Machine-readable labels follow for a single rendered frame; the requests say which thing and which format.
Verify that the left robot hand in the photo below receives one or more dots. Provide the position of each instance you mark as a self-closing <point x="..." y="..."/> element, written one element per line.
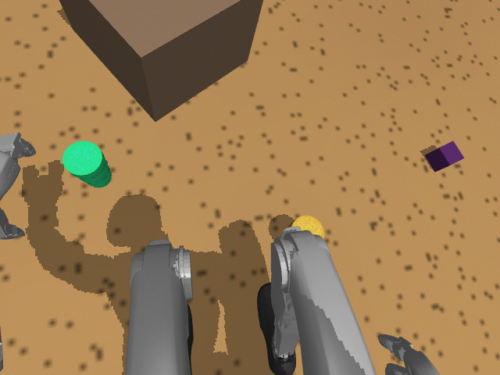
<point x="12" y="147"/>

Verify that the right robot foot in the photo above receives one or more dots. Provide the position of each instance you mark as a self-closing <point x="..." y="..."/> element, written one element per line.
<point x="279" y="366"/>

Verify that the right robot hand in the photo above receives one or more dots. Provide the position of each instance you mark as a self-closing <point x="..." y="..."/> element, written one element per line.
<point x="416" y="363"/>

